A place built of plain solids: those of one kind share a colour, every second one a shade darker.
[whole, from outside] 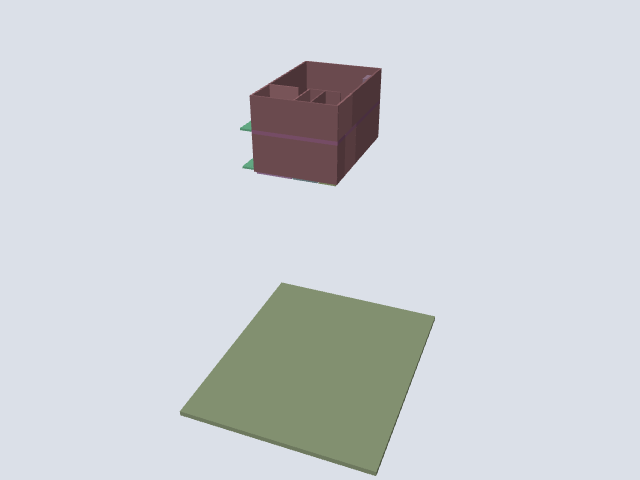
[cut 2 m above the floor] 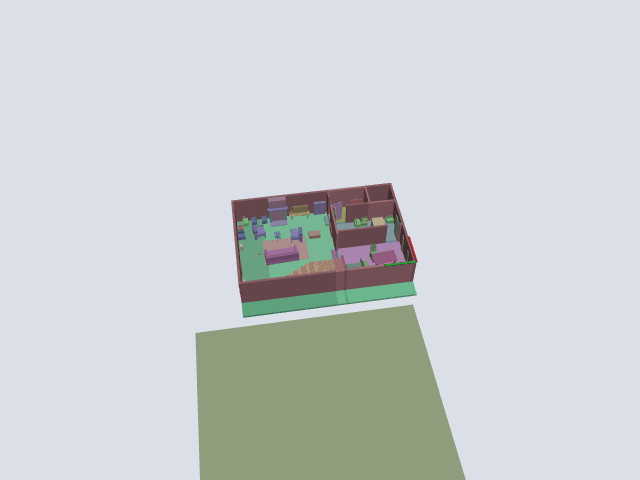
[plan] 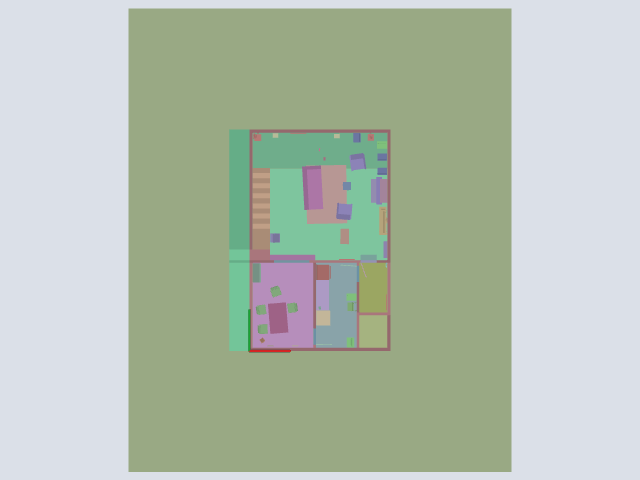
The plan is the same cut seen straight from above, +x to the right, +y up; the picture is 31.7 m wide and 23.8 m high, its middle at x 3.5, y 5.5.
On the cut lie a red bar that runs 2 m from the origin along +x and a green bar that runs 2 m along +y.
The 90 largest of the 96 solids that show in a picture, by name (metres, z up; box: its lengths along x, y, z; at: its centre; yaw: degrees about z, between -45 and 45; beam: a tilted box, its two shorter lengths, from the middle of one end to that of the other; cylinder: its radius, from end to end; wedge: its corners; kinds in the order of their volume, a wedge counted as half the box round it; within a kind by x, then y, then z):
{
 "under_1": {"box": [19.0, 22.98, 0.5], "at": [3.5, 5.49, -23.21]},
 "wall_1": {"box": [0.16, 2.98, 2.69], "at": [0.08, 1.65, 4.52]},
 "wall_2": {"box": [0.16, 4.21, 3.18], "at": [0.08, 2.27, 1.29]},
 "wall_3": {"box": [0.16, 7.55, 2.69], "at": [0.08, 7.04, 4.52]},
 "wall_4": {"box": [0.16, 5.79, 3.18], "at": [0.08, 7.93, 1.29]},
 "wall_5": {"box": [1.02, 0.53, 3.18], "at": [0.51, 4.77, 1.29]},
 "wall_6": {"box": [1.22, 0.13, 3.18], "at": [0.61, 4.43, 1.29]},
 "wall_7": {"box": [2.61, 0.13, 2.69], "at": [1.3, 3.21, 4.52]},
 "wall_8": {"box": [0.13, 0.15, 3.18], "at": [3.23, 0.23, 1.29]},
 "wall_9": {"box": [0.13, 3.26, 3.18], "at": [3.23, 2.74, 1.29]},
 "wall_10": {"box": [7.0, 0.16, 6.17], "at": [3.5, 0.08, 2.78]},
 "wall_11": {"box": [7.0, 0.16, 6.17], "at": [3.5, 10.9, 2.78]},
 "wall_12": {"box": [0.13, 2.98, 2.69], "at": [3.54, 1.65, 4.52]},
 "wall_13": {"box": [2.54, 0.13, 3.18], "at": [4.24, 4.43, 1.29]},
 "wall_14": {"box": [2.66, 0.13, 2.69], "at": [4.74, 3.21, 4.52]},
 "wall_15": {"box": [0.13, 2.98, 2.69], "at": [4.83, 1.65, 4.52]},
 "wall_16": {"box": [0.13, 1.61, 3.18], "at": [5.38, 0.96, 1.29]},
 "wall_17": {"box": [0.13, 1.52, 3.18], "at": [5.38, 2.66, 1.29]},
 "wall_18": {"box": [1.68, 0.13, 3.18], "at": [6.16, 1.83, 1.29]},
 "wall_19": {"box": [0.69, 0.13, 3.18], "at": [6.66, 4.43, 1.29]},
 "wall_20": {"box": [0.16, 1.61, 3.18], "at": [6.92, 0.96, 1.29]},
 "wall_21": {"box": [0.16, 2.98, 2.69], "at": [6.92, 1.65, 4.52]},
 "wall_22": {"box": [0.16, 2.47, 3.18], "at": [6.92, 3.13, 1.29]},
 "wall_23": {"box": [0.16, 7.55, 2.69], "at": [6.92, 7.04, 4.52]},
 "wall_24": {"box": [0.16, 6.32, 3.18], "at": [6.92, 7.66, 1.29]},
 "stair_1": {"box": [0.86, 0.53, 3.11], "at": [0.59, 5.3, 1.25]},
 "stair_2": {"box": [0.86, 1.03, 2.73], "at": [0.59, 5.55, 1.07]},
 "stair_3": {"box": [0.86, 1.28, 2.55], "at": [0.59, 5.67, 0.97]},
 "stair_4": {"box": [0.86, 1.53, 2.36], "at": [0.59, 5.8, 0.88]},
 "stair_5": {"box": [0.86, 1.78, 2.17], "at": [0.59, 5.92, 0.79]},
 "stair_6": {"box": [0.86, 2.03, 1.98], "at": [0.59, 6.05, 0.69]},
 "stair_7": {"box": [0.86, 2.28, 1.8], "at": [0.59, 6.17, 0.6]},
 "stair_8": {"box": [0.86, 2.54, 1.61], "at": [0.59, 6.3, 0.5]},
 "stair_9": {"box": [0.86, 2.79, 1.42], "at": [0.59, 6.42, 0.41]},
 "stair_10": {"box": [0.86, 3.04, 1.24], "at": [0.59, 6.55, 0.32]},
 "stair_11": {"box": [0.86, 3.29, 1.05], "at": [0.59, 6.67, 0.22]},
 "stair_12": {"box": [0.86, 3.54, 0.86], "at": [0.59, 6.8, 0.13]},
 "stair_13": {"box": [0.86, 3.79, 0.67], "at": [0.59, 6.92, 0.04]},
 "stair_14": {"box": [0.86, 4.04, 0.49], "at": [0.59, 7.05, -0.06]},
 "floor_studio_1": {"box": [6.68, 1.78, 0.5], "at": [3.5, 9.93, -0.25]},
 "floor_studio_2": {"box": [5.82, 4.54, 0.5], "at": [3.93, 6.77, -0.25]},
 "floor_dining_1": {"box": [3.01, 4.21, 0.78], "at": [1.67, 2.27, -0.11]},
 "floor_kitchen_1": {"box": [2.02, 4.21, 0.78], "at": [4.31, 2.27, -0.11]},
 "floor_vestibule_1": {"box": [1.39, 2.47, 0.78], "at": [6.14, 3.13, -0.11]},
 "fixture_breast_studio_1": {"box": [0.36, 1.18, 5.92], "at": [6.66, 7.94, 2.91]},
 "upper_floor_next_1": {"box": [1.0, 0.16, 0.16], "at": [-0.5, 0.08, -0.08]},
 "upper_floor_next_2": {"box": [1.0, 2.98, 0.16], "at": [-0.5, 1.65, 3.1]},
 "upper_floor_next_3": {"box": [1.0, 4.21, 0.16], "at": [-0.5, 2.27, -0.08]},
 "upper_floor_next_4": {"box": [1.0, 0.13, 0.16], "at": [-0.5, 4.43, -0.08]},
 "upper_floor_next_5": {"box": [1.0, 0.53, 0.16], "at": [-0.5, 4.77, -0.08]},
 "upper_floor_next_6": {"box": [1.0, 5.79, 0.16], "at": [-0.5, 7.93, -0.08]},
 "upper_floor_next_7": {"box": [1.0, 0.16, 0.16], "at": [-0.5, 10.9, -0.08]},
 "floor_box_1": {"box": [1.39, 1.61, 0.78], "at": [6.14, 0.96, -0.11]},
 "sofa_1": {"box": [0.23, 2.16, 0.39], "at": [2.78, 8.07, 0.65], "yaw": 3.0},
 "sofa_2": {"box": [0.92, 0.17, 0.18], "at": [3.1, 9.08, 0.54], "yaw": 3.0},
 "sofa_3": {"box": [0.93, 2.16, 0.34], "at": [3.14, 8.09, 0.28], "yaw": 3.0},
 "sofa_4": {"box": [0.92, 0.17, 0.18], "at": [3.2, 7.1, 0.54], "yaw": 3.0},
 "fridge_1": {"box": [0.7, 0.75, 1.72], "at": [3.66, 1.63, 1.14]},
 "wall_band_1": {"box": [7.0, 0.16, 0.31], "at": [3.5, 0.08, 3.03]},
 "wall_band_2": {"box": [0.16, 6.32, 0.31], "at": [6.92, 7.66, 3.03]},
 "rug_1": {"box": [2.0, 2.9, 0.08], "at": [3.83, 7.76, -0.03], "yaw": 1.0},
 "range_cooker_1": {"box": [0.65, 0.76, 0.94], "at": [3.63, 3.9, 0.75]},
 "china_cabinet_1": {"box": [0.33, 0.95, 1.07], "at": [0.34, 3.87, 1.65]},
 "armchair_frame_1": {"box": [0.62, 0.26, 0.41], "at": [4.68, 6.64, 0.61], "yaw": -4.9},
 "armchair_frame_2": {"box": [0.63, 0.74, 0.18], "at": [4.7, 6.92, 0.32], "yaw": -4.9},
 "armchair_frame_3": {"box": [0.62, 0.26, 0.41], "at": [5.33, 9.64, 0.61], "yaw": 8.1},
 "armchair_frame_4": {"box": [0.63, 0.74, 0.18], "at": [5.37, 9.36, 0.32], "yaw": 8.1},
 "leaning_mirror_1": {"box": [0.2, 0.83, 1.12], "at": [6.74, 5.03, 0.56]},
 "floor_gap_dining_studio_1": {"box": [1.75, 0.13, 0.78], "at": [2.1, 4.43, -0.11]},
 "recycling_tote_1": {"box": [0.37, 0.5, 0.29], "at": [5.01, 0.42, 0.43]},
 "recycling_tote_2": {"box": [0.5, 0.37, 0.29], "at": [5.06, 2.67, 0.43]},
 "recycling_tote_3": {"box": [0.5, 0.37, 0.29], "at": [6.58, 10.21, 0.14]},
 "recycling_crate_1": {"box": [0.36, 0.48, 0.28], "at": [5.33, 10.57, 0.14]},
 "recycling_crate_2": {"box": [0.48, 0.36, 0.28], "at": [6.59, 8.91, 0.14]},
 "recycling_crate_3": {"box": [0.48, 0.36, 0.28], "at": [6.59, 9.61, 0.14]},
 "dining_studio_tread_1": {"box": [2.25, 0.27, 0.19], "at": [2.15, 4.63, 0.05]},
 "trunk_1": {"box": [0.43, 0.76, 0.31], "at": [4.72, 5.67, 0.15], "yaw": -0.5},
 "tv_stand_1": {"box": [0.37, 1.4, 0.046], "at": [6.62, 6.45, 0.36]},
 "tv_stand_2": {"box": [0.09, 1.08, 0.63], "at": [6.67, 6.39, 0.74]},
 "floor_gap_kitchen_door_1": {"box": [0.13, 0.8, 0.78], "at": [3.23, 0.71, -0.11]},
 "floor_gap_studio_door_1": {"box": [0.8, 0.13, 0.78], "at": [5.91, 4.43, -0.11]},
 "leaf_kitchen_door_1": {"box": [0.8, 0.035, 2.08], "at": [3.7, 0.32, 1.32], "yaw": -1.0},
 "leaf_studio_door_1": {"box": [0.035, 0.8, 2.08], "at": [5.66, 4.0, 1.32], "yaw": 20.0},
 "fixture_hearth_studio_1": {"box": [0.45, 1.18, 0.1], "at": [6.25, 7.94, 0.0]},
 "dining_table_1": {"box": [0.9, 1.5, 0.031], "at": [1.43, 1.62, 1.02], "yaw": 4.8},
 "studio_door_tread_1": {"box": [0.8, 0.27, 0.19], "at": [5.91, 4.63, 0.05]},
 "counter_run_1": {"box": [0.64, 1.51, 0.038], "at": [3.63, 2.77, 1.18]},
 "flat_cartons_1": {"box": [0.05, 0.78, 0.62], "at": [6.8, 2.41, 0.59]},
 "fixture_breast_studio_shelf_1": {"box": [0.29, 1.36, 0.04], "at": [6.44, 7.94, 1.28]},
 "folding_chair_1": {"box": [0.39, 0.45, 0.06], "at": [1.27, 5.6, 0.43]}
}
